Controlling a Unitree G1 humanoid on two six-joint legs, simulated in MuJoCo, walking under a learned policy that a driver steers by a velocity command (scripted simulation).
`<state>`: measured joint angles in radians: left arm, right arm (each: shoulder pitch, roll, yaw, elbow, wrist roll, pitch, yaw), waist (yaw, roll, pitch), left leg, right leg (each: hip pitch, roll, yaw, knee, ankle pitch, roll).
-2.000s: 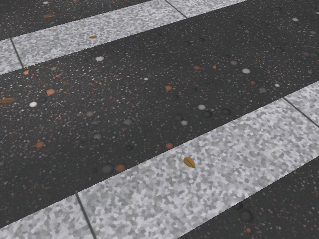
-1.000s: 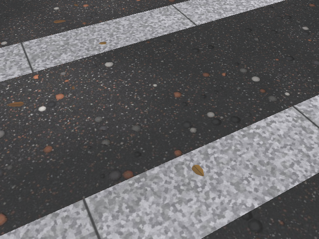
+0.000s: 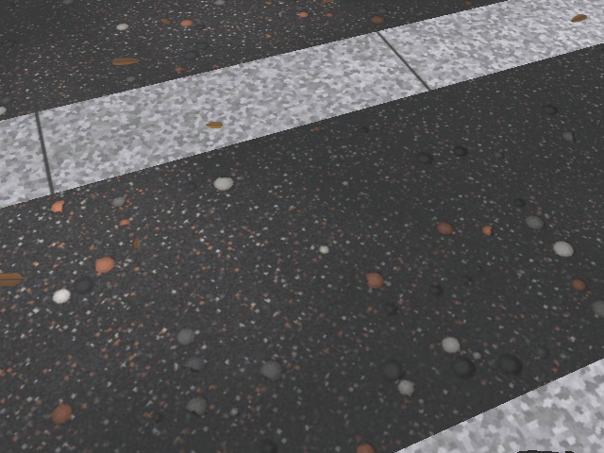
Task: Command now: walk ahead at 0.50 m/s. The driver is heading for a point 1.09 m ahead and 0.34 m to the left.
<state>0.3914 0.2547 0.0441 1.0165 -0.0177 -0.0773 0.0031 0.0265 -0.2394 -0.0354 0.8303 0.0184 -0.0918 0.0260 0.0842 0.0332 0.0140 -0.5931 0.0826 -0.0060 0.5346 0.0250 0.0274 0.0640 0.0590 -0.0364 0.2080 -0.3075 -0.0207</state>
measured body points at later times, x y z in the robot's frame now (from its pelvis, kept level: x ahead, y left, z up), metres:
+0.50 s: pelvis +0.28 +0.03 +0.01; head +0.30 +0.04 +0.46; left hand +0.47 +0.27 -0.10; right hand +0.25 -0.24 -0.13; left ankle +0.18 +0.13 -0.74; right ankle +0.47 -0.12 -0.69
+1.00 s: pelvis +0.56 -0.01 +0.01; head +0.57 +0.00 +0.46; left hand +0.52 +0.27 -0.13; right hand +0.75 -0.23 -0.11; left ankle +0.70 +0.19 -0.68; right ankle +0.49 -0.11 -0.74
